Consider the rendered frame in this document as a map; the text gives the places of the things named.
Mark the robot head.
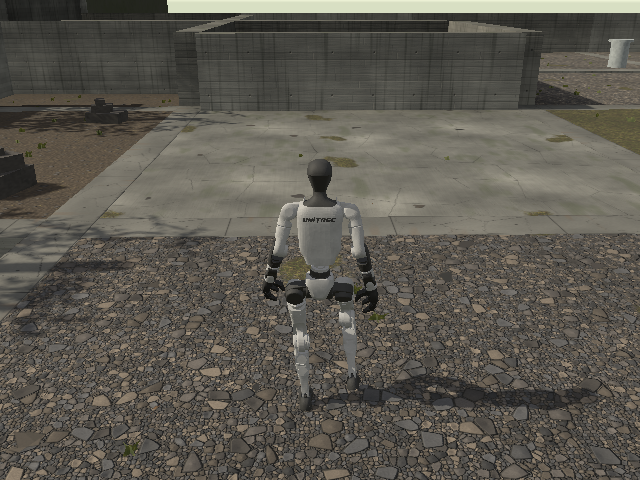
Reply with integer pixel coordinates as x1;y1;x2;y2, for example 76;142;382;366
303;159;337;207

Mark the robot right forearm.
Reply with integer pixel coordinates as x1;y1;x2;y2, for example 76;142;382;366
357;243;377;291

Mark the robot left forearm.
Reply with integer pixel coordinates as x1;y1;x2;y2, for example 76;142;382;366
264;242;283;283

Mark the right robot hand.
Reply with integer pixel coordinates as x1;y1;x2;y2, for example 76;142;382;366
355;287;379;313

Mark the left robot hand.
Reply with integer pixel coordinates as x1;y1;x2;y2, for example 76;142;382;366
262;279;285;301

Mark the right robot upper arm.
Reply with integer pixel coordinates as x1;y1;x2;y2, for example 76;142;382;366
341;202;367;259

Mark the left robot upper arm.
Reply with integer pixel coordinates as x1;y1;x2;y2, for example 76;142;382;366
272;202;299;257

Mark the right robot shin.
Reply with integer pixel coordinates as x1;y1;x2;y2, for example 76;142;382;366
342;310;357;378

